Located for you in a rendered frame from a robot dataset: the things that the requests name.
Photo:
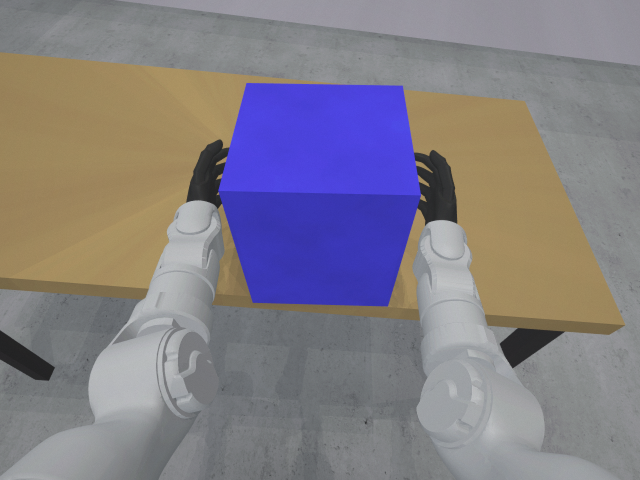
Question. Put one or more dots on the left robot upper arm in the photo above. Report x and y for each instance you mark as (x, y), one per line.
(145, 394)

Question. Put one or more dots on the carton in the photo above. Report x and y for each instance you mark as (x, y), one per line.
(320, 190)

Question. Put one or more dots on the right robot upper arm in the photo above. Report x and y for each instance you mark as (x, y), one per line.
(485, 426)

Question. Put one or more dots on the table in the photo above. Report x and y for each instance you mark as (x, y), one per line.
(97, 157)

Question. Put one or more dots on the robot right forearm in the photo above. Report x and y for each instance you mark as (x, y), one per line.
(450, 310)

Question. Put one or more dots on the robot left forearm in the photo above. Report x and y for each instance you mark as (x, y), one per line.
(184, 283)

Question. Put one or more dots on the left robot hand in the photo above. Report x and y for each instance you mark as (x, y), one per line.
(203, 185)

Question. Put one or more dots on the right robot hand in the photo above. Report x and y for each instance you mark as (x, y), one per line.
(440, 196)

